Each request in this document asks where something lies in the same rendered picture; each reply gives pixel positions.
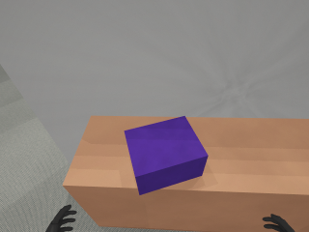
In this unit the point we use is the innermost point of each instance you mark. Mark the right robot hand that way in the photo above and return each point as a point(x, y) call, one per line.
point(282, 225)

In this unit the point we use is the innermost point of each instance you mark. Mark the pedestal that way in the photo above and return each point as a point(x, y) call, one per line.
point(255, 167)

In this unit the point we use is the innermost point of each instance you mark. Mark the carton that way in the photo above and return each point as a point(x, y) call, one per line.
point(165, 153)

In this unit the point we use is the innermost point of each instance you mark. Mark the left robot hand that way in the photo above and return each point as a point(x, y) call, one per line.
point(55, 224)

